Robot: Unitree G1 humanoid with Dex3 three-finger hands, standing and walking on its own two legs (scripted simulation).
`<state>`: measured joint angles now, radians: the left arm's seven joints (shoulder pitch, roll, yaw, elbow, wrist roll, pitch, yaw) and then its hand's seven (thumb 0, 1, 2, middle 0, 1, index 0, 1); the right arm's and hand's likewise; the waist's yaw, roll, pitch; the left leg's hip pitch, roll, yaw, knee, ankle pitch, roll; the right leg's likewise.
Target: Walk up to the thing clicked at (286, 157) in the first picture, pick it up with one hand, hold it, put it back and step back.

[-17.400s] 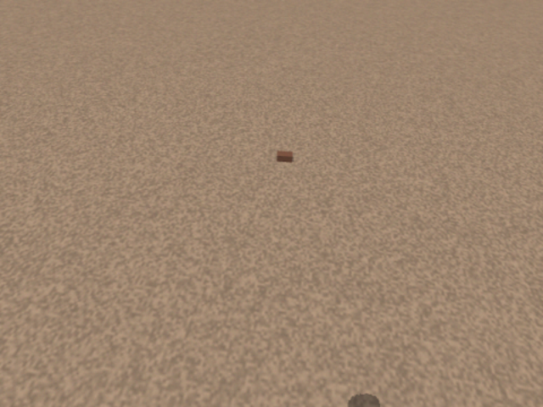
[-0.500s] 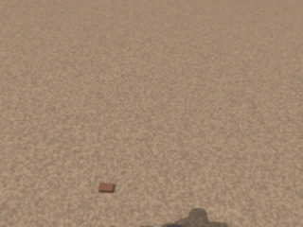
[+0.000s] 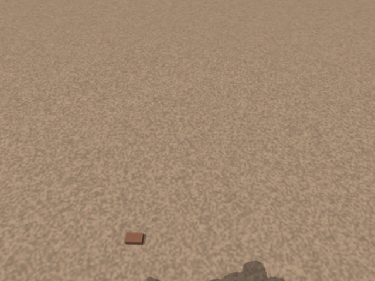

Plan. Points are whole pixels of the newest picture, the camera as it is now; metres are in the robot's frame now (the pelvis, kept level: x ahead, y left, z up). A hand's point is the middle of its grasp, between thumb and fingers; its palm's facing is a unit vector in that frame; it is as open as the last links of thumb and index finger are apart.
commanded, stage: stand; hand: left
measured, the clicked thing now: (134, 238) +0.45 +0.22 -0.76
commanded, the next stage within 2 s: walk up in 0.30 s
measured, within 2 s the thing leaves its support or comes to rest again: neither
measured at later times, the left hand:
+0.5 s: hand out of the picture +0.08 +0.27 -0.16, palm faces -0.01 -0.92 -0.38, open 7.4 cm
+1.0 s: hand out of the picture -0.05 +0.30 -0.18, palm faces -0.10 -0.92 -0.39, open 7.4 cm
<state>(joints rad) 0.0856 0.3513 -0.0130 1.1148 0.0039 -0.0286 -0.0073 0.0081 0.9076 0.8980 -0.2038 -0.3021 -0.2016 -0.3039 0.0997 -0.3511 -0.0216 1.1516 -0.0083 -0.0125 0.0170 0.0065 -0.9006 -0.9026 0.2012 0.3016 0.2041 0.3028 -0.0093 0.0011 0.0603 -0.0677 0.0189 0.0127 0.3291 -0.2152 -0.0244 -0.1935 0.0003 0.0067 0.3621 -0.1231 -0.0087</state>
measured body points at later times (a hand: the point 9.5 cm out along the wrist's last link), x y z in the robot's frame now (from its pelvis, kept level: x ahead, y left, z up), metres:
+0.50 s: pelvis -0.04 +0.01 -0.01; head +0.02 +0.00 +0.43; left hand +0.08 +0.32 -0.14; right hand +0.06 -0.31 -0.14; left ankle -0.04 +0.13 -0.73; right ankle +0.05 -0.11 -0.75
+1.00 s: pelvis -0.17 +0.03 -0.03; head -0.10 +0.04 +0.42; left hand -0.04 +0.35 -0.15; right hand -0.09 -0.29 -0.14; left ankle -0.10 +0.14 -0.75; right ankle -0.21 -0.10 -0.74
